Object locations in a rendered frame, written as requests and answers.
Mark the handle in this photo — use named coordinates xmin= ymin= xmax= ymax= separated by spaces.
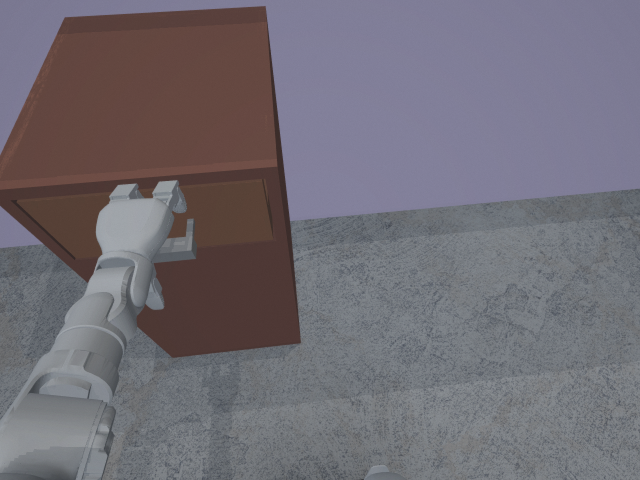
xmin=152 ymin=219 xmax=197 ymax=263

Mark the robot left forearm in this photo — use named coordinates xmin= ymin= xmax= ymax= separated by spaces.
xmin=0 ymin=251 xmax=153 ymax=441

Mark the robot left upper arm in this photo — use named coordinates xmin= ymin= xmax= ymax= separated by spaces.
xmin=0 ymin=393 xmax=116 ymax=480

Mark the cabinet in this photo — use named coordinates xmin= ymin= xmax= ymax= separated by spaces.
xmin=0 ymin=6 xmax=301 ymax=358

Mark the drawer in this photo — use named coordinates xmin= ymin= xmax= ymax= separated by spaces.
xmin=17 ymin=179 xmax=273 ymax=259

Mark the robot left hand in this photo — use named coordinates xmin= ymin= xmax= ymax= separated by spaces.
xmin=96 ymin=180 xmax=187 ymax=310

